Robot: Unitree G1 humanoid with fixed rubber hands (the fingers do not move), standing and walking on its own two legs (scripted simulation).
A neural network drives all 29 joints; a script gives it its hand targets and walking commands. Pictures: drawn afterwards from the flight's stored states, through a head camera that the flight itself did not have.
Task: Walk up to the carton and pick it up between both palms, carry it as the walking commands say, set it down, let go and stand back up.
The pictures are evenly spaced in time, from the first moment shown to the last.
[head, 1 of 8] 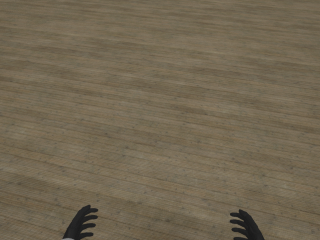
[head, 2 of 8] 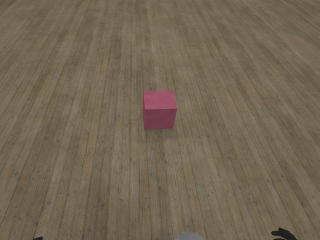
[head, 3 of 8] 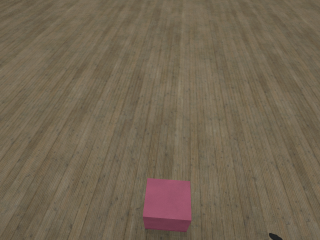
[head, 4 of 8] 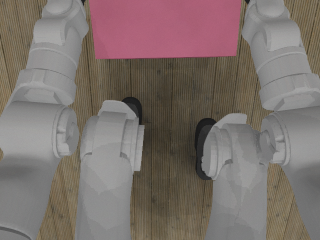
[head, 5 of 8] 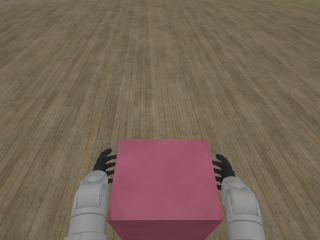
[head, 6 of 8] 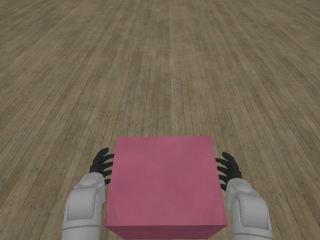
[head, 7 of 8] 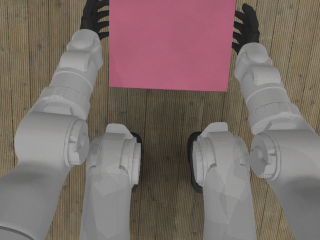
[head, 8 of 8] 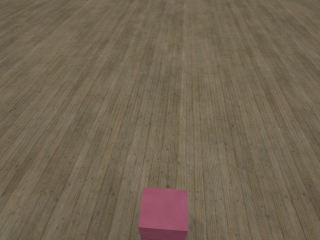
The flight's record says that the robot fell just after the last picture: no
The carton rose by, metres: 0.66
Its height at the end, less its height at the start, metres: +0.00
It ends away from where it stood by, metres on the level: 0.81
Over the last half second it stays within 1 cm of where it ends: yes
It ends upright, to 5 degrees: yes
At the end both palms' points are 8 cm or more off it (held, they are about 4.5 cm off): yes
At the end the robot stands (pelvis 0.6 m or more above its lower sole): yes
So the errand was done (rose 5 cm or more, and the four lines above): yes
